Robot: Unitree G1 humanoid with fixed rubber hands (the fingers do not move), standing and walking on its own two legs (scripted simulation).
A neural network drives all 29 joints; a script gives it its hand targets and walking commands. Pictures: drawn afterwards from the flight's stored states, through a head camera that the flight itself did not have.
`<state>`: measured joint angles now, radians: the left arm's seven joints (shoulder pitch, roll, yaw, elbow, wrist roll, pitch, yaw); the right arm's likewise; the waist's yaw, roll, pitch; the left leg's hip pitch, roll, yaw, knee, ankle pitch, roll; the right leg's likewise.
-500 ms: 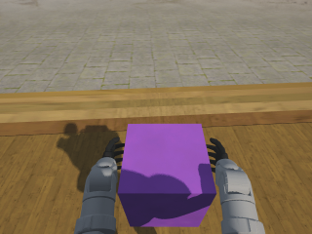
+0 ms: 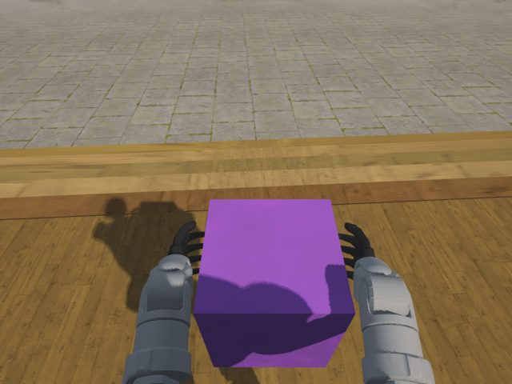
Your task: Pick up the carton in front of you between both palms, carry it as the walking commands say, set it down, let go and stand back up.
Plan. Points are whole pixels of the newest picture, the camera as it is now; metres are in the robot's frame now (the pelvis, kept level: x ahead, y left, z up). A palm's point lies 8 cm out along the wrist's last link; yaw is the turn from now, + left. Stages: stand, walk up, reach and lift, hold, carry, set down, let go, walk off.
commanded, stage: hold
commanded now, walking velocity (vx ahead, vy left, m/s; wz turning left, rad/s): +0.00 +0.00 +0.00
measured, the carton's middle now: (269, 286) +0.30 +0.00 -0.02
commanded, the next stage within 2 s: carry in 0.32 s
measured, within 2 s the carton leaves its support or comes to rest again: neither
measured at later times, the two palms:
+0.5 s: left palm (180, 252) +0.31 +0.15 +0.06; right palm (361, 254) +0.31 -0.15 +0.06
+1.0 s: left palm (205, 165) +0.51 +0.14 +0.08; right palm (349, 172) +0.49 -0.16 +0.08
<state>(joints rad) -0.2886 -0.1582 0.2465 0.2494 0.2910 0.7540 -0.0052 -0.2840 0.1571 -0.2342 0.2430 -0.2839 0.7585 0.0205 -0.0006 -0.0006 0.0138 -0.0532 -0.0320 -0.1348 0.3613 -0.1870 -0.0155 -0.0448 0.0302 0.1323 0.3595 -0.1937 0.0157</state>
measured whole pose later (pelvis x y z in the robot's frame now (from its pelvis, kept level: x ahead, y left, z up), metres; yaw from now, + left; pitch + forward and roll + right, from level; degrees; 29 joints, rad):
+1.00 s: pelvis +0.24 +0.00 +0.00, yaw -2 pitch +6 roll -1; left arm -0.16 -0.13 0.12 -0.36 0.09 1.21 0.10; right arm -0.15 0.13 -0.09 -0.37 -0.10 1.22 -0.10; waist -0.02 0.03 -0.11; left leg -0.12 0.04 0.15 0.34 -0.33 0.02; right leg -0.50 -0.04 -0.13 0.92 -0.42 -0.01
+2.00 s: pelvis +0.87 -0.01 -0.01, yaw +0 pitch +4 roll -1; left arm -0.51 -0.04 0.18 -0.10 0.10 1.20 0.12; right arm -0.52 0.05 -0.17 -0.08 -0.06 1.19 -0.12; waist -0.04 -0.01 -0.02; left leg -0.17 0.01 0.20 0.43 -0.34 0.08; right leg -0.70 -0.09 -0.07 0.88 -0.16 -0.05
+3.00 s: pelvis +1.52 +0.02 -0.15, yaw +0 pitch +5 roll -2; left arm -0.53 -0.05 0.22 0.02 0.09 1.14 0.13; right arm -0.55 0.06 -0.19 0.07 -0.04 1.11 -0.12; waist -0.09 0.00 0.06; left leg -0.30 -0.13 0.06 0.76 -0.54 0.16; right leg -0.73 -0.01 -0.01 0.85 0.03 -0.04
